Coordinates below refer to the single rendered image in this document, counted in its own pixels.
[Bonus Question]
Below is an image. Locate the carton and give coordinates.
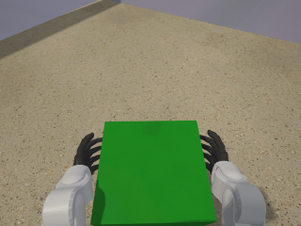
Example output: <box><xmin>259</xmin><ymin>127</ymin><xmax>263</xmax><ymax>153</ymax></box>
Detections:
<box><xmin>90</xmin><ymin>121</ymin><xmax>217</xmax><ymax>226</ymax></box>

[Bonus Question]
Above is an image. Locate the robot right hand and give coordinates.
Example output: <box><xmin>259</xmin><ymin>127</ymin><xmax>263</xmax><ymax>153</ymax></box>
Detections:
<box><xmin>199</xmin><ymin>130</ymin><xmax>229</xmax><ymax>174</ymax></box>

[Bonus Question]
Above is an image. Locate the left robot forearm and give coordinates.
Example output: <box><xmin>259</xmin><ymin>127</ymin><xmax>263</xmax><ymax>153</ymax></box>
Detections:
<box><xmin>41</xmin><ymin>165</ymin><xmax>94</xmax><ymax>226</ymax></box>

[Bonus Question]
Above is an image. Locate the right robot forearm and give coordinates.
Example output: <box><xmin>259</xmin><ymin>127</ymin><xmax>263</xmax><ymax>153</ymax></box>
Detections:
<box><xmin>211</xmin><ymin>161</ymin><xmax>266</xmax><ymax>226</ymax></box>

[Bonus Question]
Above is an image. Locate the robot left hand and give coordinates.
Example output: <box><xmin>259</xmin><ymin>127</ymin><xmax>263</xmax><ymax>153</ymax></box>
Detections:
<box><xmin>73</xmin><ymin>133</ymin><xmax>103</xmax><ymax>174</ymax></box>

